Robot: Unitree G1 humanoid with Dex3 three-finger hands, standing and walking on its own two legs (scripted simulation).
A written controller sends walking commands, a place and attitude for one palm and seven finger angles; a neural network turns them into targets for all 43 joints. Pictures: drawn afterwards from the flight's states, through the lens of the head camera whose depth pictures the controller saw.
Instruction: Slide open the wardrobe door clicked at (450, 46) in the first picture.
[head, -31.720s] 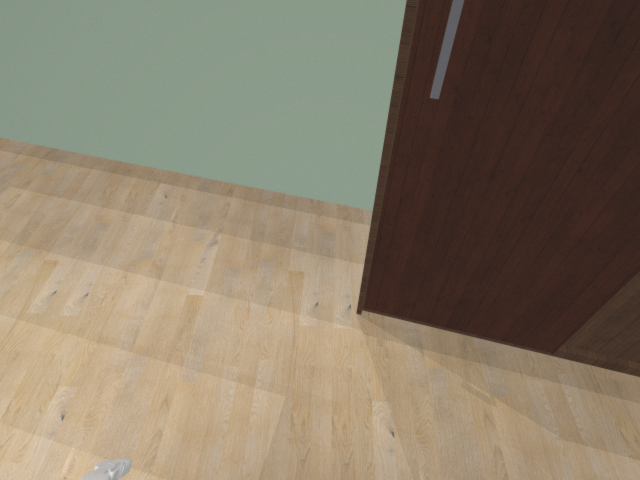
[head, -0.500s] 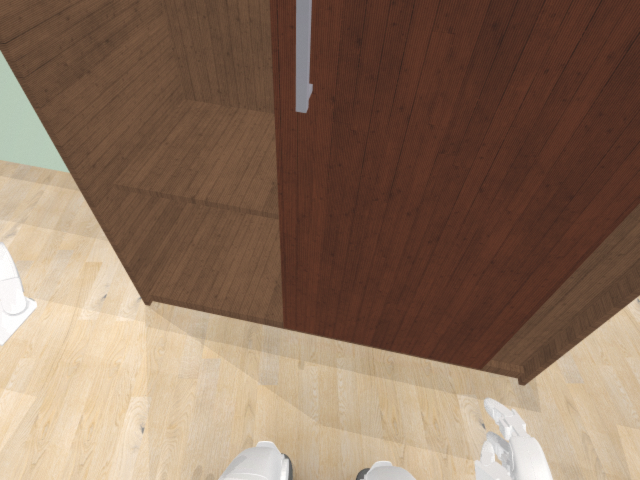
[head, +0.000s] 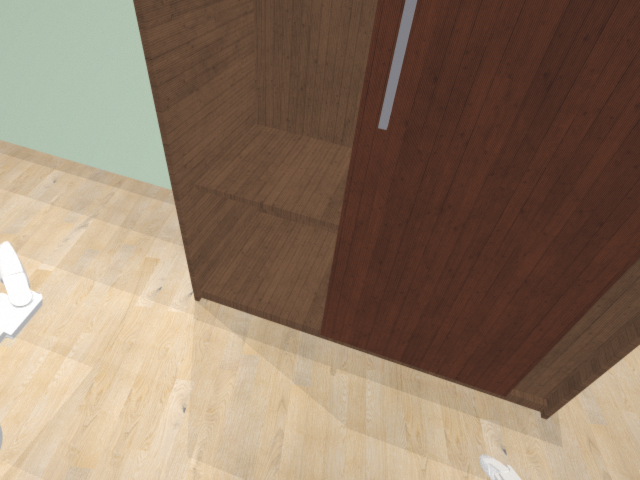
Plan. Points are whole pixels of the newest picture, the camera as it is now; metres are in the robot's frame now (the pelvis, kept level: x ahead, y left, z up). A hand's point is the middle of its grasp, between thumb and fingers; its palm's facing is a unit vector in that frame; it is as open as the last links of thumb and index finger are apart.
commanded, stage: stop stepping back and stand still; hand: left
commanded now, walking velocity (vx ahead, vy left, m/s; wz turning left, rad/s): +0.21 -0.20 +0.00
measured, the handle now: (400, 53) +0.74 +0.00 +0.26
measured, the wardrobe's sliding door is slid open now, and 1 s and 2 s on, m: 0.48 0.48 0.48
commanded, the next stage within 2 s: let the arm hang, fingers relaxed in 0.94 s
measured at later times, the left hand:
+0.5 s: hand (137, 263) +0.27 +0.25 +0.16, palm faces +0.34 -0.77 -0.53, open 7.4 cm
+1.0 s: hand (171, 265) +0.29 +0.23 +0.14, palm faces +0.25 -0.83 -0.51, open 7.4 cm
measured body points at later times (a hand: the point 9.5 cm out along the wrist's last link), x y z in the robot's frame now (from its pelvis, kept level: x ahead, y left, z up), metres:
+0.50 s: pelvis +0.02 +0.00 +0.00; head +0.06 +0.00 +0.45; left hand +0.24 +0.29 +0.19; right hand +0.12 -0.26 -0.10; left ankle -0.04 +0.13 -0.69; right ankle +0.00 -0.11 -0.73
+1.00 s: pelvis +0.05 +0.00 +0.01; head +0.08 -0.01 +0.46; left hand +0.27 +0.27 +0.17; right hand +0.19 -0.26 -0.08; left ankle +0.04 +0.12 -0.73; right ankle +0.00 -0.10 -0.73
